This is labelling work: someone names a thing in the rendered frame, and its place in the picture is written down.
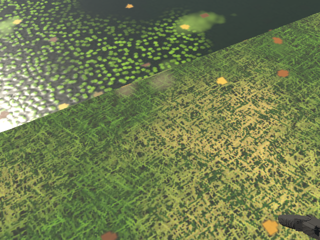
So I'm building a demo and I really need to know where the right robot hand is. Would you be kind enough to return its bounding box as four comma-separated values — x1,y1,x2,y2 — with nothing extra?
278,214,320,240

